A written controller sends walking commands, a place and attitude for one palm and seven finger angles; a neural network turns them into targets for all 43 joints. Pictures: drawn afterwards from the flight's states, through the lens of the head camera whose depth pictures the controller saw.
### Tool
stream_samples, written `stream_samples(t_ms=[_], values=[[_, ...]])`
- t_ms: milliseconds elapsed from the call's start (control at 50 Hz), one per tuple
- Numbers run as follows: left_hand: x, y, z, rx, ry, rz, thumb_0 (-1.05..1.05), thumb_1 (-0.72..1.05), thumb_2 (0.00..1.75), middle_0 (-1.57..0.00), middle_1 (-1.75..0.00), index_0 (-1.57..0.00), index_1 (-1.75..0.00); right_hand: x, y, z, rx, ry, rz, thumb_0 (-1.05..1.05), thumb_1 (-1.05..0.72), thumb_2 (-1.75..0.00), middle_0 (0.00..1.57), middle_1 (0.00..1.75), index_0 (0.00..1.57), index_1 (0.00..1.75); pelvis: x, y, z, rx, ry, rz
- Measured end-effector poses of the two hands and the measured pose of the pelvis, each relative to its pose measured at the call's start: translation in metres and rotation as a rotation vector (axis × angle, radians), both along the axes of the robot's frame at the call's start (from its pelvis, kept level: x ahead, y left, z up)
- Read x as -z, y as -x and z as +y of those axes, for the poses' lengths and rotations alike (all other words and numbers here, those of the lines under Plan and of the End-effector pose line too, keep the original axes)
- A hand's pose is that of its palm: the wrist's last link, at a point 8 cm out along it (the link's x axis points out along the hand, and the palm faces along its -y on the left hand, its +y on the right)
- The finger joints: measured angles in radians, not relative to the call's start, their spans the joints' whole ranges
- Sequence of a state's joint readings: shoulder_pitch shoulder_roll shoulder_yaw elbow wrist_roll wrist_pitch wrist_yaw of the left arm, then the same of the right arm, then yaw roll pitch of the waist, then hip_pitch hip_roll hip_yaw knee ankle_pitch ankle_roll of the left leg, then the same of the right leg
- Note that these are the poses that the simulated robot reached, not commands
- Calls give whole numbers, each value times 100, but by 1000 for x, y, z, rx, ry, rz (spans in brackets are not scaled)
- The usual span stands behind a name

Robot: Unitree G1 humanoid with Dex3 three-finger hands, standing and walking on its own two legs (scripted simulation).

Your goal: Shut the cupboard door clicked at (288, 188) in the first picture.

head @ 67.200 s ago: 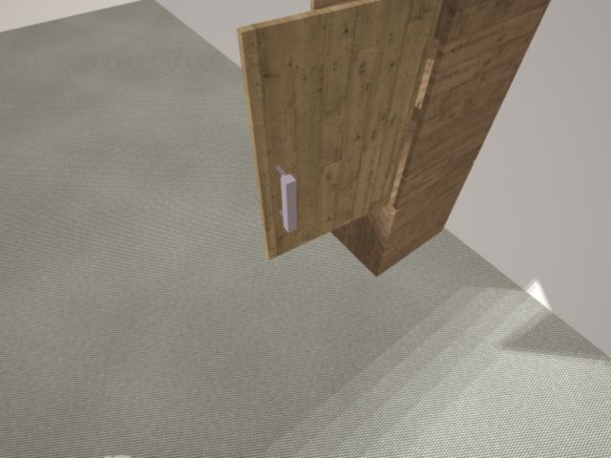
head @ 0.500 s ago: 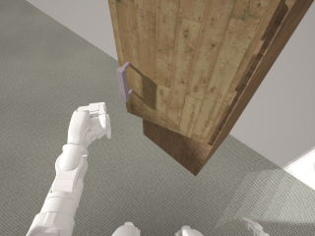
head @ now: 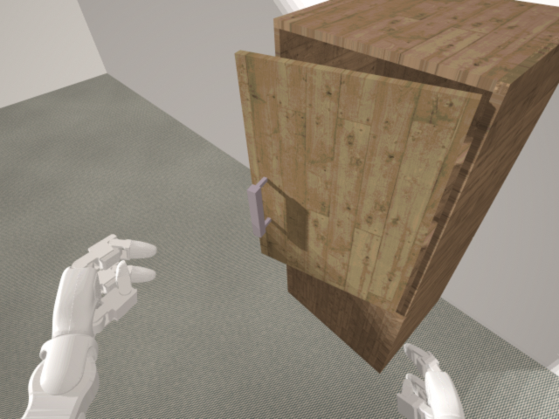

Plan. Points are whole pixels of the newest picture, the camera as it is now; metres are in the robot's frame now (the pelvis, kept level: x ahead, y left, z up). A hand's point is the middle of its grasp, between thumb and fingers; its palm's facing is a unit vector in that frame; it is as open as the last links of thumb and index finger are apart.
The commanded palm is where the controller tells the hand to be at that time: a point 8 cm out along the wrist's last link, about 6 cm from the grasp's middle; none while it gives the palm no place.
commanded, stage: draw the hand back to the body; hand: left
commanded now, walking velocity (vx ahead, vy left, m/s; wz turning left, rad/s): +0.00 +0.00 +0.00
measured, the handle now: (261, 207) +0.61 +0.12 -0.10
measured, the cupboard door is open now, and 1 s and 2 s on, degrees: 16 16 16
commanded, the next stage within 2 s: step back with the hand held close in 0.62 s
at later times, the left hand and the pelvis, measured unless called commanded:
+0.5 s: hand (52, 319) +0.18 +0.27 +0.15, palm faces +0.47 -0.79 -0.39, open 7.3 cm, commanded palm +0.13 +0.30 +0.18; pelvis -0.01 +0.00 +0.01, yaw +0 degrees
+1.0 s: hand (53, 309) +0.19 +0.27 +0.16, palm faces +0.38 -0.79 -0.48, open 7.4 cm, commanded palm +0.13 +0.31 +0.18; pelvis -0.02 +0.01 +0.00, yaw +0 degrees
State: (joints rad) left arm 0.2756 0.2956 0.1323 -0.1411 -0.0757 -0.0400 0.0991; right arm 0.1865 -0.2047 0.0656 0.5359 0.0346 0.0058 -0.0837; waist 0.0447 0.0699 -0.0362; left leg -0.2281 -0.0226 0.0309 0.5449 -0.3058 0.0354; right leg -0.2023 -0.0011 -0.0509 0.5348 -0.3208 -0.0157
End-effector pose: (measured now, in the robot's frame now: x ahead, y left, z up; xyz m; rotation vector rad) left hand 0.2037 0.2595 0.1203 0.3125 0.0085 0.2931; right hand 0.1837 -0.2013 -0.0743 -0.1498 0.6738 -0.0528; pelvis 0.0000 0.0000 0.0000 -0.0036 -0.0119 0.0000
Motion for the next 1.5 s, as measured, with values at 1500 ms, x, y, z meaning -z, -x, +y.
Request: stream_samples(t_ms=[1500], values=[[-56, 147, 67, -111, -304, -263, 1, 89, 90, -21, -31, -21, -30, 4, 117, -18, 56, 153, 50, 1, -90, -90, 21, 30, 21, 30, 13, 92, 17, -49, 26, -6]])
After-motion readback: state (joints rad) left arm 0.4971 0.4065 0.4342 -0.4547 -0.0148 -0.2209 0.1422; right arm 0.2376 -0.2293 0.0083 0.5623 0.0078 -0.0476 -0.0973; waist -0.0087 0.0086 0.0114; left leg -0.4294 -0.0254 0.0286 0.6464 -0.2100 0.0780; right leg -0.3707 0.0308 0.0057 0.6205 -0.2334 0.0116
